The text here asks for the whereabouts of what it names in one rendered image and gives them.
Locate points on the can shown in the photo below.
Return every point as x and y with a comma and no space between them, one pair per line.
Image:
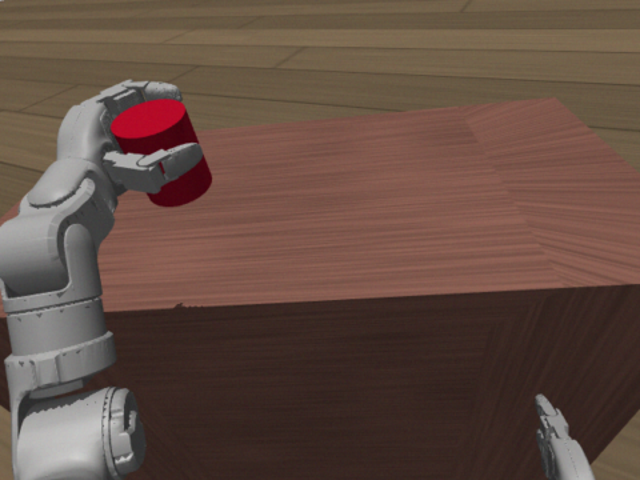
163,124

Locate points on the left robot arm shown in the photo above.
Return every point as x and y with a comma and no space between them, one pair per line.
50,284

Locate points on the left robot hand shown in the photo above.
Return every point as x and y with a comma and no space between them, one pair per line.
85,133

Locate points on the right robot hand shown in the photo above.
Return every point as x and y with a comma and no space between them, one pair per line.
561,457

